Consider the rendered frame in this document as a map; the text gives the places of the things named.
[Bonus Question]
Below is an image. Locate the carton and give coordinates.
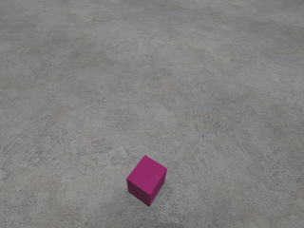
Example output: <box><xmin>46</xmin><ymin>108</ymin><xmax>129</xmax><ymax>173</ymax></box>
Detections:
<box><xmin>126</xmin><ymin>155</ymin><xmax>167</xmax><ymax>207</ymax></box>

